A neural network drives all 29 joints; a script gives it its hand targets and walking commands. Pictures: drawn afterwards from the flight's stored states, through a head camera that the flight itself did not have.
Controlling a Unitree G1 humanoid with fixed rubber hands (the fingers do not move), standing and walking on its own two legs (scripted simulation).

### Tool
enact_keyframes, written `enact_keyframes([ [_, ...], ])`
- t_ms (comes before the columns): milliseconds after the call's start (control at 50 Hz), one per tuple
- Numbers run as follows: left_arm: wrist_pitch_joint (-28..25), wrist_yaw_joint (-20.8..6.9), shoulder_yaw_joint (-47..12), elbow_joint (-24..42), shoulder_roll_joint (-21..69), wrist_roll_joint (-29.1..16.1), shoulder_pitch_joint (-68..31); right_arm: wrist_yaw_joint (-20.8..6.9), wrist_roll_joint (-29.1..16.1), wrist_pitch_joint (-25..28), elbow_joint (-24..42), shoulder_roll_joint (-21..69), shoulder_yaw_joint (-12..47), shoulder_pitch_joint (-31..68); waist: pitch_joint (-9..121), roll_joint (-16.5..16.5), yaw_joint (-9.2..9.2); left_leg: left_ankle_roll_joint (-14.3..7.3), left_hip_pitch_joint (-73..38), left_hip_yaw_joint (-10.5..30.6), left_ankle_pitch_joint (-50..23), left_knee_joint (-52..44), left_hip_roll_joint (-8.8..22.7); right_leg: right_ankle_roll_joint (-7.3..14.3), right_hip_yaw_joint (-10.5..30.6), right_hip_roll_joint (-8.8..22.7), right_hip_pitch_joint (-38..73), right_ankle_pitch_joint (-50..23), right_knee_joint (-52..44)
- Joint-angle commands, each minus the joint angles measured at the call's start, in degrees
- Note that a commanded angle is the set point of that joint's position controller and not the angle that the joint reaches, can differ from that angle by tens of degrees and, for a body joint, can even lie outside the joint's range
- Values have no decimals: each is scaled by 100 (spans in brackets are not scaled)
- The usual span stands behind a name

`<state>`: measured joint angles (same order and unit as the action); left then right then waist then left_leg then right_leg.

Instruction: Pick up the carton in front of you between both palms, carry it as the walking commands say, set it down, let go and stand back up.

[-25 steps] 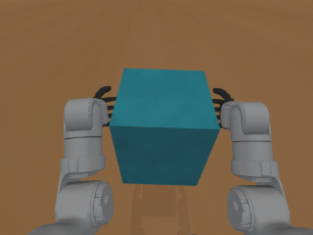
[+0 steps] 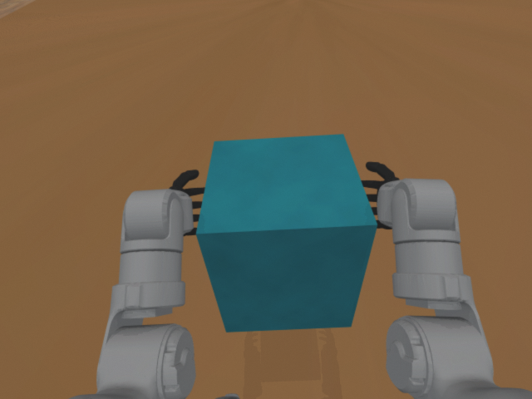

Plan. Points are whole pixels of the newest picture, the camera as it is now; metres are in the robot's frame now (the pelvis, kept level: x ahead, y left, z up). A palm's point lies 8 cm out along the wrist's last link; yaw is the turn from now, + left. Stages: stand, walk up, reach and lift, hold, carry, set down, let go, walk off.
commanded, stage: carry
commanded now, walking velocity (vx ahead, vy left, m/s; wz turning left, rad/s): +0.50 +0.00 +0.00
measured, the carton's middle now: (283, 235) +0.37 +0.01 +0.05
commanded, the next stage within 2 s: none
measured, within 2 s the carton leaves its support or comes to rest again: neither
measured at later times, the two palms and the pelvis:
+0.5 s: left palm (215, 128) +0.64 +0.17 +0.07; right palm (354, 128) +0.62 -0.13 +0.08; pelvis +0.36 +0.04 +0.01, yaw -3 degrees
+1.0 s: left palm (244, 59) +0.94 +0.13 +0.10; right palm (353, 56) +0.95 -0.17 +0.09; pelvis +0.68 -0.03 +0.01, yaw +0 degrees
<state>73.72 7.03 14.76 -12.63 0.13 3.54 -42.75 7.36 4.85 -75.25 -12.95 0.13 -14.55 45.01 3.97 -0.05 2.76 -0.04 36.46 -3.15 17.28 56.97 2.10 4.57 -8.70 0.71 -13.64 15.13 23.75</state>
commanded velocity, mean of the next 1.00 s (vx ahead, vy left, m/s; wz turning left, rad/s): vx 0.50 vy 0.00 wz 0.00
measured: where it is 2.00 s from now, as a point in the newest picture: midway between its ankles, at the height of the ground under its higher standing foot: (289, 182)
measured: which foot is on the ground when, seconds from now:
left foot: up 0.00-0.20, down 0.22-0.72, up 0.74-1.00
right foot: down 0.00-0.24, up 0.26-0.68, down 0.70-1.00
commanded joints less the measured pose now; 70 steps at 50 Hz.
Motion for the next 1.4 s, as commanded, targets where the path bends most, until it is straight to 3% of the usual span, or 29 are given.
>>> enact_keyframes([
  [0, -253, -1551, -3315, 846, 6768, -2671, -4586, -1147, -2246, 396, 447, 6722, 3258, 3761, 2083, 659, -53, 51, 736, -123, -596, -920, 106, 471, 1236, 1319, 2491, -2936, -590],
  [120, -426, -1494, -3645, 1243, 6674, -2410, -3515, -1218, -2291, 563, 881, 6863, 3719, 3005, 1780, 863, -59, -179, -418, -750, -1985, -2948, -242, 93, 367, 1025, 2662, -4661, -420],
  [160, -431, -1489, -3759, 1468, 6648, -2299, -3007, -1284, -2306, 580, 1100, 6864, 3852, 2651, 2107, 1010, -160, -265, -1652, -1047, -2126, -3360, -499, -144, 82, 977, 2621, -5617, 373],
  [180, -428, -1495, -3832, 1579, 6628, -2248, -2782, -1326, -2289, 591, 1192, 6890, 3913, 2383, 2403, 882, -284, -304, -2813, -1139, -2163, -3643, -513, -327, -161, 875, 2161, -5369, 1165],
  [200, -435, -1511, -3917, 1679, 6600, -2197, -2556, -1380, -2271, 602, 1304, 6877, 3962, 2105, 2730, 475, -404, -396, -4216, -451, -1910, -3472, 138, -457, -28, 803, 1068, -3806, 2178],
  [220, -395, -1554, -4033, 1770, 6798, -2247, -2433, -1401, -2129, 629, 1337, 6711, 3958, 1885, 3504, -772, -362, -1176, -6069, 1893, -2618, -2940, 1830, -631, 298, 364, -800, -1321, 3709],
  [240, -387, -1590, -4113, 1913, 6734, -2198, -2207, -1417, -2089, 677, 1322, 6785, 3985, 1503, 3529, -1566, -431, -1758, -6516, 3270, -2603, -3543, 2237, -677, 605, -459, -2180, 1379, 5002],
  [300, -560, -1589, -4424, 2440, 6912, -2172, -1660, -1493, -2126, 807, 2440, 6928, 4341, 1177, 2700, -330, -410, -1164, -5532, 1864, -3206, -3722, 1815, -448, 986, 326, -2770, 676, 4601],
  [340, -675, -1542, -4632, 2835, 6872, -2085, -1150, -1536, -2197, 875, 3037, 6905, 4622, 906, 2559, -458, -363, -895, -4930, 1265, -2708, -4020, 1590, -502, 861, 483, -2336, 419, 3652],
  [460, -789, -1437, -5022, 3604, 6565, -1844, 580, -1773, -2285, 861, 3585, 6463, 4918, -807, 1996, -844, -365, -838, -4538, 213, -2985, -4318, 1194, -654, 179, 396, -2273, -356, 1779],
  [580, -377, -1541, -4953, 3685, 5713, -1954, 798, -1742, -2141, 540, 3620, 5567, 4807, -1154, 1025, -798, -388, -589, -4232, -304, -3409, -4370, 1050, -417, -236, 225, -1910, -1500, 689],
  [660, -128, -1599, -4745, 3293, 5324, -1966, 729, -1696, -2064, 300, 3361, 5185, 4679, -974, 1088, -761, -252, -257, -3646, -871, -4234, -2847, 822, -250, -785, -257, -31, -971, 215],
  [680, -90, -1611, -4679, 3184, 5268, -1965, 703, -1686, -2066, 255, 3285, 5105, 4655, -887, 1392, -506, -157, -112, -2774, -884, -3302, -1842, 695, -222, -329, 97, 1176, -504, 331],
  [700, -67, -1622, -4573, 3064, 5145, -1916, 576, -1669, -2094, 188, 3309, 5162, 4699, -670, 1846, 711, -103, 136, -1201, -764, -1718, 6, 218, 359, 2212, 1684, 2388, 580, -118],
  [720, -89, -1632, -4556, 2902, 5294, -1924, 586, -1671, -2135, 150, 3320, 5241, 4703, -471, 1949, 1967, -37, 173, 50, -362, 880, 1319, -500, 941, 4135, 2410, 2819, 366, -1106],
  [740, -86, -1651, -4575, 2956, 5495, -2013, 538, -1676, -2170, 170, 3179, 5462, 4719, -386, 1802, 1371, -103, -24, 334, 261, 990, 2020, -87, 926, 3668, 2402, 2566, -205, -1022],
  [780, -184, -1688, -4723, 3105, 5958, -2124, 238, -1719, -2205, 286, 3107, 5868, 4737, -341, 1678, 335, -197, -163, 123, 447, 376, 1764, 441, 574, 2585, 2076, 1563, -540, -1046],
  [800, -241, -1714, -4795, 3183, 6123, -2181, 92, -1725, -2211, 355, 3115, 6020, 4786, -323, 1615, 198, -227, -143, -40, 471, 71, 1310, 593, 361, 2136, 1946, 1152, -213, -1207],
  [840, -339, -1762, -4876, 3265, 6288, -2249, 73, -1694, -2145, 480, 3169, 6198, 4863, -373, 1625, 459, -238, -74, -263, 245, -360, 751, 595, 190, 1487, 1705, 820, 269, -1453],
  [920, -410, -1796, -4911, 3378, 6114, -2263, 324, -1608, -2029, 609, 3242, 6237, 4916, -661, 1420, 623, -209, 152, 19, -97, -798, -610, 610, 301, 973, 1611, 988, 134, -1837],
  [1120, -344, -1746, -4766, 3151, 5756, -1973, 971, -1639, -2056, 490, 3228, 5876, 4940, -1051, 644, 804, -145, 4, 92, -698, -1577, -2678, 282, 173, 217, 1377, 2034, -2041, -1380],
  [1200, -375, -1728, -4863, 3219, 5790, -1993, 862, -1685, -2114, 515, 3215, 5889, 4905, -1079, 1076, 781, -286, -165, -1948, -1308, -1240, -3344, -256, -163, -377, 1147, 1733, -3737, 277],
  [1220, -377, -1725, -4889, 3249, 5757, -1989, 875, -1697, -2094, 533, 3121, 5885, 4862, -1237, 1578, 449, -397, -212, -3403, -1006, -908, -3203, -60, -342, -486, 965, 905, -3227, 1391],
  [1240, -360, -1714, -4960, 3332, 5824, -2039, 766, -1726, -2005, 581, 3034, 5829, 4782, -1311, 2280, -724, -454, -820, -5052, 1427, -121, -3422, 1567, -676, -303, 510, -825, -1817, 3269],
  [1260, -374, -1732, -5038, 3440, 5878, -2043, 730, -1743, -2017, 657, 2886, 5989, 4799, -1400, 2492, -2005, -418, -1368, -5708, 3337, -615, -4279, 2280, -739, 103, -247, -2263, 993, 4576],
  [1280, -439, -1745, -5087, 3394, 6018, -2090, 618, -1759, -2110, 715, 3039, 6129, 4829, -1357, 2257, -1478, -401, -1347, -5555, 2787, -1396, -4150, 2210, -556, 683, 69, -2772, 1150, 5261],
  [1320, -592, -1765, -5169, 3397, 6255, -2136, 628, -1774, -2175, 847, 3195, 6452, 4940, -1201, 2043, -395, -381, -969, -4650, 1731, -2147, -3989, 1923, -364, 887, 570, -2659, 665, 4983],
  [1340, -662, -1756, -5201, 3399, 6388, -2146, 680, -1781, -2211, 901, 3277, 6526, 4996, -1131, 1969, -267, -340, -790, -4199, 1366, -1845, -4165, 1794, -354, 924, 718, -2415, 378, 4518],
  [1380, -771, -1710, -5233, 3408, 6505, -2090, 882, -1810, -2271, 974, 3396, 6552, 5060, -1199, 1896, -588, -320, -669, -3812, 829, -1293, -4468, 1610, -408, 702, 695, -2149, 37, 3988],
])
